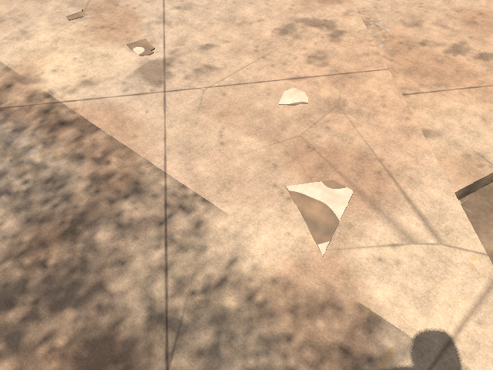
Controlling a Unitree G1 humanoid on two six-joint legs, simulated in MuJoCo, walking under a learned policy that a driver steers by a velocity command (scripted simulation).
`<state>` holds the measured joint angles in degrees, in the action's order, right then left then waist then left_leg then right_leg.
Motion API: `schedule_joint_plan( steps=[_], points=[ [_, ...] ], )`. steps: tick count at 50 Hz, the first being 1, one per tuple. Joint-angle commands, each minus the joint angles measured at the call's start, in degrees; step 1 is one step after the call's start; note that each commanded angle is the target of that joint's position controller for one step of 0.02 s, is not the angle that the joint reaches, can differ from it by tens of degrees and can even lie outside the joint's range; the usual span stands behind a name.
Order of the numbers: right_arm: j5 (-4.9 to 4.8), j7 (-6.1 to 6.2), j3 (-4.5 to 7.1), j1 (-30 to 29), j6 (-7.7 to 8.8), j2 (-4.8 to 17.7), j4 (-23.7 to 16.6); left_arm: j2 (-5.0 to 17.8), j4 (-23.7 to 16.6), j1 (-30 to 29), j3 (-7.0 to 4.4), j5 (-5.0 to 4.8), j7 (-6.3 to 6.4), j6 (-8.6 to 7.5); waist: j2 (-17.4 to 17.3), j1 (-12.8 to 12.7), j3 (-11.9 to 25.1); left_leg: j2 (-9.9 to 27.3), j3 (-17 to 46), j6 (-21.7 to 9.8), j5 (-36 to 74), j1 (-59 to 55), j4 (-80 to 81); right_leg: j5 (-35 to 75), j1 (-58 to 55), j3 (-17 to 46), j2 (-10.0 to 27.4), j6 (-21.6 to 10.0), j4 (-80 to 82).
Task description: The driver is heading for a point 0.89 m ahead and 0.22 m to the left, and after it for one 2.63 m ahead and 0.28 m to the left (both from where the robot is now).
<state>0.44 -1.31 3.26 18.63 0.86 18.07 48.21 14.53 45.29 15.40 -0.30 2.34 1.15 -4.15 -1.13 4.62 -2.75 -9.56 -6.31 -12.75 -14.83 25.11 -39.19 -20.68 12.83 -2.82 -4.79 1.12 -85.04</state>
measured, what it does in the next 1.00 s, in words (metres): walks ahead, turning left: right foot, then left foot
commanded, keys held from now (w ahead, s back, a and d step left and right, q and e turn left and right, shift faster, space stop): w+q+shift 0.08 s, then q+shift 0.62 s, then w+q+shift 0.04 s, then w+e+shift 0.26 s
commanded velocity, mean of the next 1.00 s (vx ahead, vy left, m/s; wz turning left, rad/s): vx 0.44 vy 0.00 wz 0.74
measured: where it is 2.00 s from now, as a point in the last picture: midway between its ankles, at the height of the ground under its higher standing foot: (202, 275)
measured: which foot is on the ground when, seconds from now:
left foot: down 0.00-0.28, up 0.30-0.70, down 0.72-1.00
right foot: up 0.00-0.28, down 0.30-0.72, up 0.74-1.00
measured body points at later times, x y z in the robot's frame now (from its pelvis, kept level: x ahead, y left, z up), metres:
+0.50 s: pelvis +0.34 -0.09 +0.03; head +0.39 -0.06 +0.48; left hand +0.35 +0.22 -0.07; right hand +0.63 -0.28 -0.05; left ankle +0.29 +0.01 -0.62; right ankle +0.46 -0.18 -0.70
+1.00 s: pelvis +0.47 +0.01 +0.04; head +0.47 +0.01 +0.49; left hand +0.37 +0.29 -0.07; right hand +0.74 -0.11 -0.05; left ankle +0.37 +0.06 -0.70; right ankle +0.64 -0.04 -0.64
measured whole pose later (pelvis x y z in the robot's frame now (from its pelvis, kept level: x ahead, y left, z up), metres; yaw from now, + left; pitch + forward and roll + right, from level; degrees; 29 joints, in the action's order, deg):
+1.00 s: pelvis +0.47 +0.01 +0.04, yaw +45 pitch +1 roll +0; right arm 2.5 -0.7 2.2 18.9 2.3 15.5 36.7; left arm 17.2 44.6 12.6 -3.6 1.6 -4.5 0.5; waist 0.7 0.4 2.7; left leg 0.2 -3.0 -1.3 -13.7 8.0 -20.0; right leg -8.9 34.4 -0.6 4.5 2.3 -51.3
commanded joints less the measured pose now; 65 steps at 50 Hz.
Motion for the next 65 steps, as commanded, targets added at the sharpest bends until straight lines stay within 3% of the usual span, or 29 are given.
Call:
schedule_joint_plan(
  steps=[1, 4, 9, 10, 11, 13, 14, 15, 16, 17, 19, 22, 34, 36, 37, 38, 39, 41, 45, 46, 50, 52, 53, 58, 59, 60, 61, 62, 65],
  points=[
    [1.17, 1.6, 1.91, 4.9, 0.26, 6.2, -1.1, 7.2, -12.1, -6.3, 0.22, 1.65, -1.56, -3.47, 8.4, -4.9, 0.9, 21.8, 50.0, -11.3, -22.3, -21.5, 29.9, -0.5, 35.4, 11.6, 6.0, -1.0, -2.4],
    [0.73, 1.63, 1.54, 2.8, 3.26, 7.3, -1.6, 6.6, -12.4, -8.2, 1.29, 2.66, -1.45, 0.49, 9.1, -8.0, -6.2, 14.0, 37.2, -8.6, -12.3, 0.2, 32.1, 1.0, 24.1, 8.2, 10.6, 2.3, 15.5],
    [-0.83, 0.49, 3.39, 5.7, 3.08, 9.4, -0.4, 2.7, -15.9, -16.5, 2.72, -0.94, -1.58, 0.11, 1.0, -1.5, -0.4, 5.0, 22.3, 0.1, 33.2, -1.3, 21.0, 23.4, 7.2, 1.0, 5.2, 2.6, 46.5],
    [-0.84, 0.28, 3.77, 7.1, 2.47, 9.8, -0.1, 3.4, -15.8, -16.2, 2.42, -1.12, -1.33, -0.02, -0.7, -0.3, 1.9, 4.4, 22.8, 1.7, 35.3, -5.3, 17.7, 24.2, 6.1, 0.9, 3.2, 2.2, 49.5],
    [-5.2, 1.89, 2.43, 9.3, 2.21, 3.9, -1.8, 4.7, -18.4, -20.9, 0.5, -3.29, -0.18, -2.29, 3.2, 1.2, 2.6, 4.5, 29.9, 3.9, 20.6, -4.2, 15.6, 23.4, 1.8, 5.8, -0.7, 3.8, 57.9],
    [-4.22, 3.18, 3.07, 3.6, 1.44, 7.7, -3.5, 8.5, -17.2, -14.5, -1.86, -4.27, 0.94, -3.32, -2.0, -5.5, 6.9, 3.9, 29.4, 7.9, 21.5, -8.8, 5.6, 28.6, -5.4, 6.5, 0.7, 3.0, 64.1],
    [-2.93, 3.43, 2.78, 0.2, 1.2, 6.3, -5.8, 10.4, -14.5, -3.1, -2.94, -3.3, 1.13, -3.36, -3.9, -11.0, 15.0, 1.8, 26.1, 11.4, 19.0, -6.0, -8.0, 34.0, -18.1, 9.2, 6.2, 0.5, 60.5],
    [0.25, 3.49, 0.54, 3.2, 0.86, -2.1, -8.1, 12.6, -12.8, 5.9, -3.29, -2.22, 1.26, -2.53, 5.5, -11.0, 24.8, -1.6, 19.6, 13.9, -20.7, 3.8, -25.7, 53.4, -33.1, 21.5, 21.6, -3.8, 51.9],
    [-1.24, 2.61, -0.11, 15.4, 1.33, -0.7, -10.0, 14.7, -12.8, 6.2, -3.57, -0.16, 0.3, -1.59, 20.7, -5.0, 34.8, -0.6, 19.9, 15.8, -28.5, 13.0, -40.8, 55.8, -42.3, 46.5, 36.1, -14.5, 54.8],
    [-2.32, 2.37, 0.47, 16.1, 0.54, 3.5, -9.9, 14.3, -14.0, 0.4, -4.59, -0.42, 0.32, -0.4, 18.9, -4.3, 32.7, 6.7, 17.6, 17.5, -22.1, 16.9, -49.1, 39.2, -37.7, 48.4, 36.1, -18.5, 57.5],
    [-3.01, 3.41, 2.01, 3.8, -1.47, 6.7, -11.9, 6.0, -14.7, -7.7, -2.89, -1.39, 1.26, 1.41, 8.1, -5.1, 16.3, 11.3, 11.0, 18.7, -11.7, 20.2, -47.7, 25.4, -20.2, 28.8, 26.3, -14.1, 62.4],
    [-2.42, 3.15, 1.8, -1.0, -3.36, 3.1, -15.8, 6.1, -11.7, -11.8, -3.46, -1.71, 0.77, 1.57, 8.3, -2.7, 5.0, 14.5, 8.8, 18.2, -10.8, 12.5, -33.6, 32.6, -1.4, 12.1, 19.7, -11.1, 67.2],
    [-1.78, -0.64, 3.78, -11.1, -5.45, 6.8, -20.7, 14.0, -6.6, -12.7, -7.22, -4.37, -0.94, 2.1, 6.7, -3.7, 6.2, 12.9, 2.1, 10.5, 3.1, -4.5, 3.8, 25.5, -5.5, -4.7, 23.4, -7.8, 61.8],
    [-1.84, 0.83, 6.4, -3.1, -5.19, 11.5, -18.8, 11.7, -4.9, -7.7, -6.92, -4.0, -1.39, 2.75, -1.6, -1.1, 9.7, 11.3, 6.2, 5.5, 10.2, -20.5, 11.1, 16.7, 2.5, -9.3, 18.2, -2.9, 44.9],
    [-2.83, 1.88, 8.65, 1.8, -4.65, 20.6, -18.4, 8.2, -9.2, -9.2, -5.57, -1.84, -1.44, 2.54, -19.1, -2.0, 9.9, 23.9, 33.2, -5.5, 4.3, -33.6, 15.7, -13.7, 25.9, -11.3, 8.1, 2.0, 24.8],
    [-1.67, 1.11, 6.83, 3.7, -2.33, 16.5, -19.4, 8.4, -10.3, -12.3, -5.15, -2.46, -1.81, 1.34, -14.4, 1.7, 15.0, 29.4, 48.3, -10.9, -18.7, -35.8, 23.8, -16.4, 36.5, 4.1, 5.3, 1.2, 15.4],
    [-1.7, 1.04, 5.1, 3.0, -0.76, 12.0, -18.8, 11.2, -10.4, -14.4, -5.85, -4.59, -2.66, 0.36, -9.9, 1.7, 11.5, 29.8, 44.9, -8.2, -29.8, -33.2, 26.8, -12.4, 39.0, 6.2, 7.9, -0.9, 14.6],
    [-1.74, 1.56, 2.97, -2.7, 0.48, 7.3, -18.5, 11.6, -7.9, -11.1, -6.11, -3.74, -3.18, -0.44, -6.8, -1.9, 8.1, 26.8, 35.0, -3.2, -24.1, -25.2, 25.4, -5.2, 34.6, 4.9, 11.1, -1.5, 20.2],
    [0.55, 2.38, 2.33, -5.9, 2.15, 7.8, -18.0, 8.6, -5.5, -8.4, -5.08, -3.69, -3.56, 0.19, -6.2, -3.9, 5.6, 23.2, 23.0, 0.2, -17.1, -16.5, 28.4, 10.4, 28.0, 3.3, 11.6, -0.3, 25.9],
    [2.8, 1.43, 2.02, -2.3, 2.13, 8.1, -16.2, 6.2, -4.3, -6.6, -3.77, 1.84, -4.76, 2.98, -5.3, -3.7, 5.3, 21.8, 18.2, 1.9, -14.7, -14.1, 31.9, 11.0, 24.5, 1.3, 10.3, 1.0, 28.2],
    [2.37, 0.52, 2.18, -2.9, 3.05, 7.9, -15.0, 7.5, -5.8, -8.6, -4.2, -1.07, -6.48, 4.78, -7.0, -3.9, 0.9, 24.1, 11.0, 5.1, -17.2, -11.9, 34.7, 15.0, 21.5, 2.7, 9.6, 1.4, 37.2],
    [2.56, 0.98, 2.11, -3.0, 3.43, 7.1, -13.9, 6.8, -5.8, -8.3, -4.02, -0.68, -6.54, 4.41, -4.5, -4.4, -1.4, 25.2, 6.8, 6.0, -12.5, -13.1, 33.9, 13.7, 19.2, 1.6, 10.3, -0.1, 41.9],
    [-0.5, 1.55, 2.78, -4.3, 3.79, 7.6, -13.6, 6.1, -5.9, -8.7, -3.89, -5.06, -4.65, 2.98, -2.6, -3.7, -2.8, 27.0, 6.7, 4.3, -2.3, -17.6, 30.8, 12.8, 23.4, 3.3, 11.2, -1.2, 41.0],
    [-1.1, 3.09, 3.51, -7.5, 1.04, 7.6, -13.1, 9.7, -5.7, 2.2, -5.79, -3.38, -4.21, 2.04, 0.5, -8.0, 3.9, 23.3, -3.3, 8.5, 26.6, -17.9, 5.9, 10.0, 8.5, -4.4, 5.2, -5.9, 47.1],
    [-0.56, 3.47, 2.75, -7.6, 0.77, 5.4, -14.5, 15.0, -3.9, 11.1, -8.14, -3.33, -3.39, 2.01, 8.5, -11.2, 7.1, 17.7, -5.1, 12.6, 22.6, -9.8, -13.1, 18.9, -2.9, 2.4, 3.9, -9.3, 51.5],
    [2.03, 3.41, 0.74, -3.3, 1.15, -1.0, -17.2, 23.5, -5.8, 10.4, -9.55, -3.55, -2.61, 1.74, 26.8, -5.7, 8.8, 5.8, -1.5, 18.4, -19.2, 11.4, -34.9, 27.6, -14.7, 32.3, 16.4, -18.5, 58.7],
    [0.29, 2.84, 0.48, -1.8, 2.71, 1.4, -17.3, 21.9, -9.0, 10.8, -8.72, -2.6, -3.48, 0.88, 22.2, -7.4, 19.6, 3.2, 11.9, 17.5, -24.2, 19.2, -44.1, 16.7, -24.7, 51.4, 22.7, -24.1, 68.3],
    [-1.8, 2.24, 1.18, -6.6, 3.94, 5.2, -17.5, 17.3, -9.9, 9.0, -7.83, -2.65, -3.51, 0.25, 12.7, -9.0, 16.4, 6.4, 13.9, 15.5, -19.3, 23.8, -44.8, 13.6, -24.5, 46.9, 22.8, -22.0, 68.0],
    [0.7, 3.08, 1.41, -12.7, 4.29, 5.3, -17.9, 13.0, -12.0, 0.6, -6.47, -3.2, -1.59, 1.36, 3.0, -5.2, 9.4, 11.5, 14.5, 13.8, -8.3, 17.4, -33.2, 24.5, -7.5, 32.7, 17.3, -17.0, 65.5]
  ],
)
